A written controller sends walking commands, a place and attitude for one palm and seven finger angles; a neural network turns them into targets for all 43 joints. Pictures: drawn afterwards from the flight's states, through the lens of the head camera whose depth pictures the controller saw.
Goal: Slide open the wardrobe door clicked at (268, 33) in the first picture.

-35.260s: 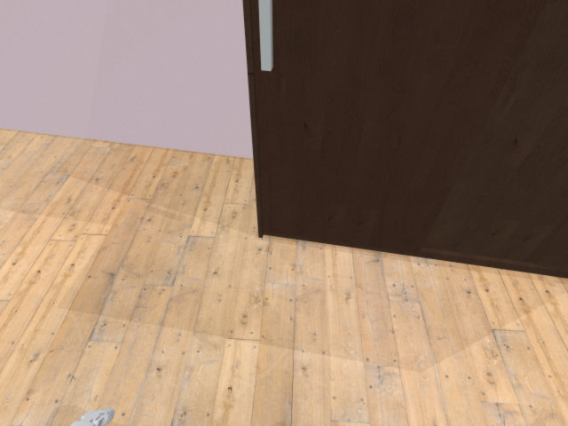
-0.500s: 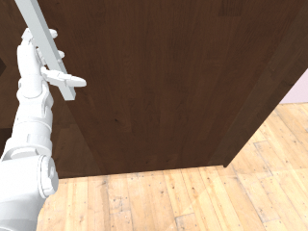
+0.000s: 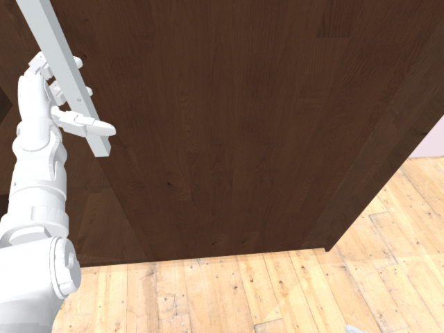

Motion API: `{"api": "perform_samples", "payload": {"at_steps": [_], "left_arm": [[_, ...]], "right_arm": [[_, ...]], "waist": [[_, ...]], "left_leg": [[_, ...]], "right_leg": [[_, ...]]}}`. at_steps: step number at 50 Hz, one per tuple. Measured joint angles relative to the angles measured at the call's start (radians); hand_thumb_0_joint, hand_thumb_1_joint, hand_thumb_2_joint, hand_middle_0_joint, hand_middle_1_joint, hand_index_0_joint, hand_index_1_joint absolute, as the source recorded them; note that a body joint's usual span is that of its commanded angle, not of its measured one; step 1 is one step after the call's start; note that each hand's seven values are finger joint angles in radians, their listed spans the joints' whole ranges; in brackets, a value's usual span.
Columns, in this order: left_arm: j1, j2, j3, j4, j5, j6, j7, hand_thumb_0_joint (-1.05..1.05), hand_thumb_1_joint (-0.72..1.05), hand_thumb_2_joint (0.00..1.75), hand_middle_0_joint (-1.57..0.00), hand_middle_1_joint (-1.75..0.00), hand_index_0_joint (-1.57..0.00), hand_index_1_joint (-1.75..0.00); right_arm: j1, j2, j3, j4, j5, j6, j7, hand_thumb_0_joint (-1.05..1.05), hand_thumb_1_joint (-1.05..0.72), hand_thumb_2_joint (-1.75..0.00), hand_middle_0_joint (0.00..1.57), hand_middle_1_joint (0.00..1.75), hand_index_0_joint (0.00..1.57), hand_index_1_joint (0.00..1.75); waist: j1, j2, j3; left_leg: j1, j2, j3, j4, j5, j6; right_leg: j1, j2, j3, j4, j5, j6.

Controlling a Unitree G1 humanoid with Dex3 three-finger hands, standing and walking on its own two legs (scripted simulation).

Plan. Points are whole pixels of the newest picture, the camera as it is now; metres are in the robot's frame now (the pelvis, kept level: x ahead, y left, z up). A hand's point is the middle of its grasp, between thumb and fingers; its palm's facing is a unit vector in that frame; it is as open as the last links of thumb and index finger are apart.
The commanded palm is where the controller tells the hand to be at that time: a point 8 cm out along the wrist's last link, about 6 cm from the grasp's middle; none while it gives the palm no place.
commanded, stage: slip the hand off the handle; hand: left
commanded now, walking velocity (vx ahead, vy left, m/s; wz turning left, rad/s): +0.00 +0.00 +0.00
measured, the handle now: (76, 78) +0.49 +0.25 +0.21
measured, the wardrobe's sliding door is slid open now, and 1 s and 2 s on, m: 0.52 0.52 0.52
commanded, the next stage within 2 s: draw the hand back to the body in 0.92 s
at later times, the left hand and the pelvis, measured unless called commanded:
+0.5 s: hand (25, 130) +0.38 +0.31 +0.19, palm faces +0.35 -0.93 -0.08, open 14.7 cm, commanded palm +0.34 +0.34 +0.19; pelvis +0.00 +0.00 +0.00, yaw +1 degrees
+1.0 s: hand out of the picture +0.30 +0.30 +0.19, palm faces +0.41 -0.91 -0.08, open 14.7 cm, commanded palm +0.27 +0.34 +0.19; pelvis +0.01 +0.00 +0.00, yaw +3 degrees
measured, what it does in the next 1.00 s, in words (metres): stands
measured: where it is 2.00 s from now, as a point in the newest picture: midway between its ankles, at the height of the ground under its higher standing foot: outside the picture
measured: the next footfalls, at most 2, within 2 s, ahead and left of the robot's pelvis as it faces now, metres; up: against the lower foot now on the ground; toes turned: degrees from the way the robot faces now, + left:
none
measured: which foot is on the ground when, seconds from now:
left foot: down 0.00-1.00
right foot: down 0.00-1.00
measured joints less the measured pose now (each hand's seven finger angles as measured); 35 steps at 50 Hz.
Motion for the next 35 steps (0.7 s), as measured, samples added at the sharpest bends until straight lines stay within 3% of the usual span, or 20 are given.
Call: {"api": "perform_samples", "payload": {"at_steps": [10,15,20,23,31,35], "left_arm": [[0.029,0.119,0.11,0.052,-0.013,0.021,-0.011,-0.01,-0.55,0.2,-0.47,-1.25,-0.4,-1.22],[0.139,0.166,0.156,-0.029,-0.042,0.004,-0.048,-0.01,-0.55,0.2,-0.36,-1.2,-0.32,-1.18],[0.216,0.124,0.098,-0.151,-0.118,0.009,-0.128,-0.01,-0.55,0.2,-0.29,-1.17,-0.27,-1.16],[0.231,0.089,0.073,-0.191,-0.147,0.038,-0.146,-0.01,-0.56,0.2,-0.27,-1.16,-0.26,-1.15],[0.317,0.005,0.054,-0.34,-0.131,0.082,-0.078,-0.01,-0.56,0.2,-0.26,-1.15,-0.25,-1.15],[0.411,-0.021,0.064,-0.457,-0.147,0.094,-0.074,-0.01,-0.55,0.2,-0.26,-1.15,-0.25,-1.15]], "right_arm": [[0.028,-0.014,-0.003,0.006,0.01,0.022,-0.024,0.0,-0.9,-0.89,0.2,0.3,0.2,0.3],[0.07,-0.033,-0.023,0.002,0.023,0.018,-0.019,0.01,-0.9,-0.9,0.2,0.3,0.2,0.3],[0.087,-0.045,-0.033,0.028,0.05,0.008,-0.032,0.01,-0.9,-0.9,0.2,0.3,0.2,0.3],[0.059,-0.043,-0.028,0.038,0.059,-0.003,-0.042,0.01,-0.9,-0.9,0.2,0.3,0.2,0.3],[-0.041,-0.014,-0.004,-0.012,0.044,-0.052,-0.038,0.01,-0.9,-0.9,0.2,0.3,0.2,0.3],[-0.067,0.007,0.013,-0.034,0.041,-0.061,-0.033,0.01,-0.9,-0.9,0.2,0.3,0.2,0.3]], "waist": [[-0.022,-0.004,0.009],[-0.003,0.004,0.006],[0.038,0.013,0.005],[0.049,0.013,0.003],[0.059,0.016,-0.004],[0.075,0.019,-0.018]], "left_leg": [[-0.003,0.02,0.008,0.012,-0.005,-0.014],[-0.009,0.024,0.008,0.028,-0.015,-0.017],[-0.002,0.017,-0.017,0.046,-0.026,-0.013],[0.001,0.01,-0.027,0.048,-0.025,-0.01],[0.026,-0.001,-0.014,0.031,-0.022,-0.001],[0.062,-0.003,-0.001,0.018,-0.028,0.001]], "right_leg": [[-0.014,0.019,0.008,0.023,-0.006,-0.014],[-0.019,0.023,0.009,0.037,-0.015,-0.017],[0.008,0.016,-0.015,0.033,-0.024,-0.013],[0.019,0.009,-0.025,0.029,-0.024,-0.01],[0.035,-0.002,-0.012,0.021,-0.021,-0.001],[0.064,-0.003,0.0,0.015,-0.027,0.003]]}}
